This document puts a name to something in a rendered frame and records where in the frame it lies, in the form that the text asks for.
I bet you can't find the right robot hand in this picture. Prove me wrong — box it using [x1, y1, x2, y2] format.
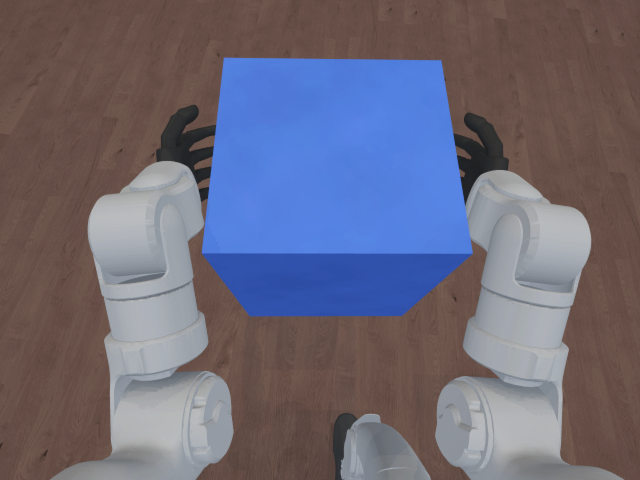
[453, 113, 509, 205]

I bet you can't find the robot right upper arm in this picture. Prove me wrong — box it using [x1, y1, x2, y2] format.
[435, 376, 624, 480]

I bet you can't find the right robot forearm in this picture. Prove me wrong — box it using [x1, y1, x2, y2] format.
[463, 170, 591, 449]

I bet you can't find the left robot hand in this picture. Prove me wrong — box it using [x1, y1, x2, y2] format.
[156, 105, 216, 202]

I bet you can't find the carton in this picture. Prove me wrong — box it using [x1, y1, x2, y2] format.
[202, 58, 473, 316]

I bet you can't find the robot left upper arm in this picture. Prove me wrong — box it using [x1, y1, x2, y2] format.
[50, 371, 234, 480]

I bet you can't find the left robot forearm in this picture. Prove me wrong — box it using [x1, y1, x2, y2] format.
[88, 161, 208, 447]

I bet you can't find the right robot thigh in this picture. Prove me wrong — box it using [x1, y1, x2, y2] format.
[346, 422, 431, 480]

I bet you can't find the right robot shin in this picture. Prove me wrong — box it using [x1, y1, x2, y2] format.
[341, 414, 381, 480]

